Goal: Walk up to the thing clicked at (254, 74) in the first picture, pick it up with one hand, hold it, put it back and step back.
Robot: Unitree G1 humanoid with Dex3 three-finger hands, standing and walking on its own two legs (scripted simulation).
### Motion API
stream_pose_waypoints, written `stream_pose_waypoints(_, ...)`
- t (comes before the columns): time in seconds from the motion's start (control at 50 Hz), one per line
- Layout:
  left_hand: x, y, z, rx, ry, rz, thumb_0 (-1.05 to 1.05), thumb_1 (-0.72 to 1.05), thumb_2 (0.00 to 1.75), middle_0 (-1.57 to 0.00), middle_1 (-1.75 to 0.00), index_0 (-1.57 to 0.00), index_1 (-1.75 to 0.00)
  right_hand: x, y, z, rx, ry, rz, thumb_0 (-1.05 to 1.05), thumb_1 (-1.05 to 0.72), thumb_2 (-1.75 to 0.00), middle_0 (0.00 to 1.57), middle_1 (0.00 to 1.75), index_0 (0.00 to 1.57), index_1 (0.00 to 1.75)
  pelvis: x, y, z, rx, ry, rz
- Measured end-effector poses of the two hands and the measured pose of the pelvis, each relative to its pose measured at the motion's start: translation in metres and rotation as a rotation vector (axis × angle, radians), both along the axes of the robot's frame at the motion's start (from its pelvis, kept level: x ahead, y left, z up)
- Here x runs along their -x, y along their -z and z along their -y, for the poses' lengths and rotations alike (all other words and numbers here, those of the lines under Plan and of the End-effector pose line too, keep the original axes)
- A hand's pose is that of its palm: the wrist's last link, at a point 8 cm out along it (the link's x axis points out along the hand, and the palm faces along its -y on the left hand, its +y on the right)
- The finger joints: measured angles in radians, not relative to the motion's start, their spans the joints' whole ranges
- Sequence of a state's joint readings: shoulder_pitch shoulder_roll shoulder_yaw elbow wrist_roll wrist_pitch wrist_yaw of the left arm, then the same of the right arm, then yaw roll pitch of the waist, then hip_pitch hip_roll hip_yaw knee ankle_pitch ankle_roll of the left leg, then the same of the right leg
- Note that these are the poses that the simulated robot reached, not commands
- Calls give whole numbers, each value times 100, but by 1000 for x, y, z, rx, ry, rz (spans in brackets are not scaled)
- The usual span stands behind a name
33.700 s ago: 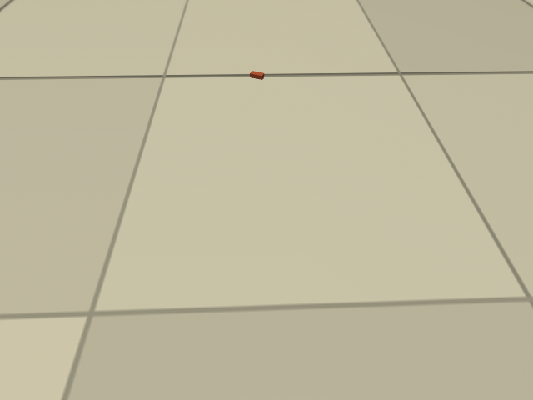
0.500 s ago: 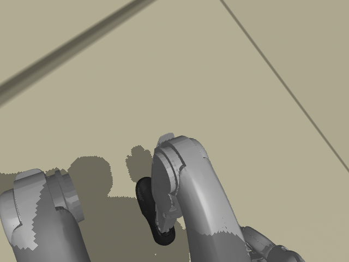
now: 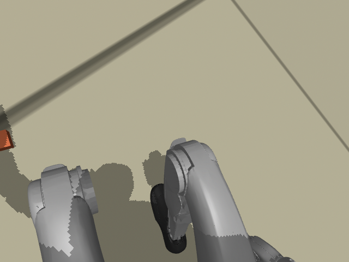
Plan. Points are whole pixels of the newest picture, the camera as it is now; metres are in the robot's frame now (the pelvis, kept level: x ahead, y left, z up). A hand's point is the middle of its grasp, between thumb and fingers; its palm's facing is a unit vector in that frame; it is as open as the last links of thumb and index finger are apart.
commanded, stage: withdraw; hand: left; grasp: from above
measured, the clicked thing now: out of the picture +0.40 +0.33 -0.28
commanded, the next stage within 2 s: home in 0.64 s
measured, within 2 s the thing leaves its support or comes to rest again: neither
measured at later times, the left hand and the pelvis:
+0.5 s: hand out of the picture +0.36 +0.33 -0.11, palm faces -0.52 -0.14 -0.84, open 12.5 cm; pelvis -0.02 -0.01 +0.05, yaw +7 degrees
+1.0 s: hand out of the picture +0.38 +0.33 -0.07, palm faces -0.37 -0.20 -0.91, open 11.6 cm; pelvis +0.00 -0.01 +0.07, yaw +7 degrees
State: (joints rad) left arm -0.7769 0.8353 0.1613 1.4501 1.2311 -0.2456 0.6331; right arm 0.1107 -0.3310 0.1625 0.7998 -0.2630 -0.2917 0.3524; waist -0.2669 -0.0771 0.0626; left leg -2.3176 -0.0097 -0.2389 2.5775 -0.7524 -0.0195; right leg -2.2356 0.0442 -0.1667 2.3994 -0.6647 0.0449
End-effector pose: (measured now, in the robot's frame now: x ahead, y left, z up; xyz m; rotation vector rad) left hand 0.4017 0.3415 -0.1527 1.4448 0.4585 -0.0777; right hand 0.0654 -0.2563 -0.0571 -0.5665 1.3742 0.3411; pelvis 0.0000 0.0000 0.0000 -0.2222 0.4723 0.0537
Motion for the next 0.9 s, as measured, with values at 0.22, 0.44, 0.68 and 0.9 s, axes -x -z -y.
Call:
stream_pose_waypoints(0.22,10,-115,-4,-107,-53,-45,0,-28,83,-26,-84,-27,-83,-52,-5,0,-81,141,191,1,-90,-90,20,29,20,29,7,-40,3,-63,-34,-80)
stream_pose_waypoints(0.44,29,-114,10,15,14,-215,0,-26,83,-29,-84,-29,-83,-44,-22,19,34,151,174,1,-90,-90,20,29,20,29,18,-58,13,-100,-62,-71)
stream_pose_waypoints(0.68,26,-56,9,16,109,-67,0,-25,81,-29,-81,-30,-80,-12,0,26,159,178,68,1,-90,-89,20,30,20,29,13,-22,8,-77,-54,-61)
stream_pose_waypoints(0.9,3,-112,1,-81,-57,-25,0,-19,84,-27,-75,-27,-75,-27,6,0,22,258,95,1,-90,-89,21,30,20,29,3,-46,5,-84,-53,-144)
